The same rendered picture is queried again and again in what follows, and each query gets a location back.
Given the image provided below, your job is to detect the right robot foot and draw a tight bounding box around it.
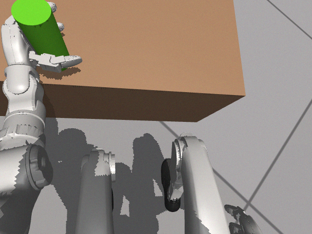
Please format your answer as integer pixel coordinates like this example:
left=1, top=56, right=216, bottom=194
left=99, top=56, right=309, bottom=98
left=161, top=158, right=180, bottom=212

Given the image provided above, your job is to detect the can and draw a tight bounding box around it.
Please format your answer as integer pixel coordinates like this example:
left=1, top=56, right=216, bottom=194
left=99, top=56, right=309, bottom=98
left=11, top=0, right=69, bottom=71

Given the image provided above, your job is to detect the right robot hand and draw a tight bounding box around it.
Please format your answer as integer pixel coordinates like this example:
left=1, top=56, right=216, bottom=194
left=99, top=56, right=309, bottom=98
left=224, top=205, right=263, bottom=234

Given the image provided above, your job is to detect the left robot arm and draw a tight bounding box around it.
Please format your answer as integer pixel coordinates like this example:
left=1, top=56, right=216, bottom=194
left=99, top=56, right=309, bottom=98
left=0, top=64, right=53, bottom=234

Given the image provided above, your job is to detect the left robot hand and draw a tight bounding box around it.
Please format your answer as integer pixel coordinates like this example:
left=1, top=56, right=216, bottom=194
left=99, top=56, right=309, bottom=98
left=1, top=2, right=82, bottom=73

